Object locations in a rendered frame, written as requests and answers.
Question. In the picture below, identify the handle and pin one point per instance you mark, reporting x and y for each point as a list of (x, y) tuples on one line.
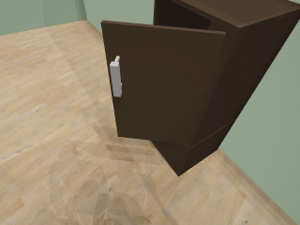
[(116, 77)]

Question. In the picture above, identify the cupboard door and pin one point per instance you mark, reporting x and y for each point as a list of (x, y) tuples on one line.
[(164, 72)]

